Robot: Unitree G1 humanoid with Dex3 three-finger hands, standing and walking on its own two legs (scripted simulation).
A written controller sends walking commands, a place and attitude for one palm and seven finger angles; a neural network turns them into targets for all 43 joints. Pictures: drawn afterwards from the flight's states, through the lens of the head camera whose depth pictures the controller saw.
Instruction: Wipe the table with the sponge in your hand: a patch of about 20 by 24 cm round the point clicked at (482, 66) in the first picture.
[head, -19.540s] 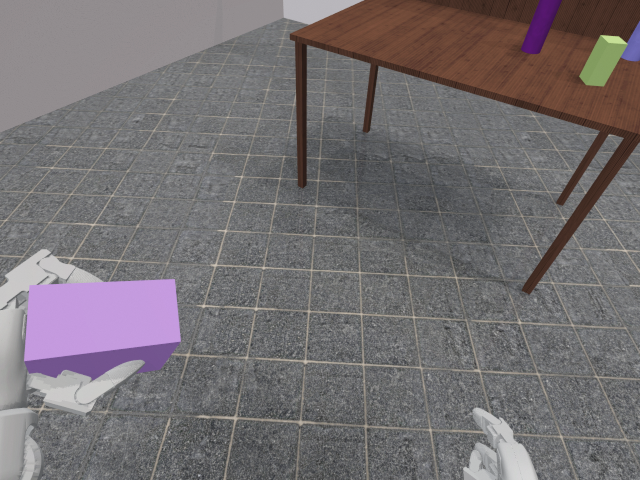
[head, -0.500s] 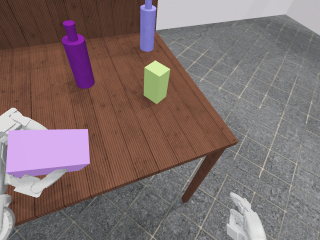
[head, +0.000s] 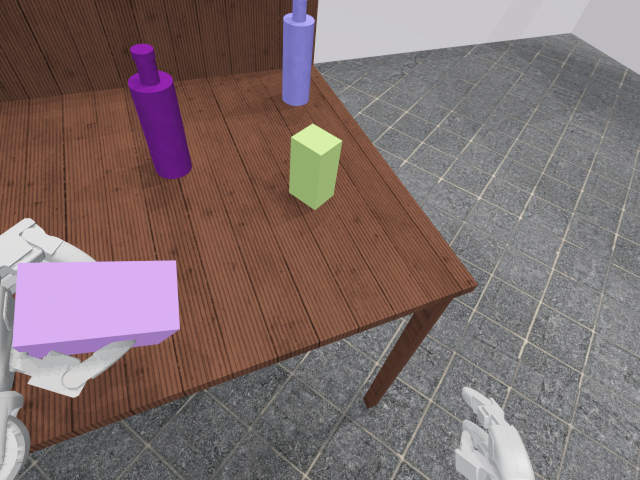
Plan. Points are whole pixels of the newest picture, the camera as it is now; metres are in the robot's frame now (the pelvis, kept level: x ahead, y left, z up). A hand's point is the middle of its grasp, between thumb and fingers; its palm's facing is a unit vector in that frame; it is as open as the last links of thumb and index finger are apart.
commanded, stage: turn the palm down, sponge in hand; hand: left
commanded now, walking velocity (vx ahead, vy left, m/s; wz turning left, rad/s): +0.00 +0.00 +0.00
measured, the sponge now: (123, 309) +0.23 +0.22 +0.14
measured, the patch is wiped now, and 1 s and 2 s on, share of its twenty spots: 0.00 0.00 0.00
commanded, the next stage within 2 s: none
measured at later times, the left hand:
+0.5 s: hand (45, 334) +0.19 +0.25 +0.16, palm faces +0.49 -0.64 -0.60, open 9.8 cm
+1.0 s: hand (65, 334) +0.20 +0.25 +0.14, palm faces +0.28 -0.42 -0.86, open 9.8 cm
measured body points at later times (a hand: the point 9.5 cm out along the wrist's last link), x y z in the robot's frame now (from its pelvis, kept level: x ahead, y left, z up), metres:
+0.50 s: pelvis -0.02 -0.05 -0.02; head +0.00 -0.05 +0.43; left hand +0.16 +0.28 +0.19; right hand +0.20 -0.25 -0.09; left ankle -0.03 +0.08 -0.74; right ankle +0.04 -0.14 -0.74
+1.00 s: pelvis +0.00 -0.06 -0.02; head +0.02 -0.09 +0.43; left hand +0.18 +0.27 +0.19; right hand +0.19 -0.30 -0.12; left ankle -0.03 +0.08 -0.74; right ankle +0.04 -0.14 -0.74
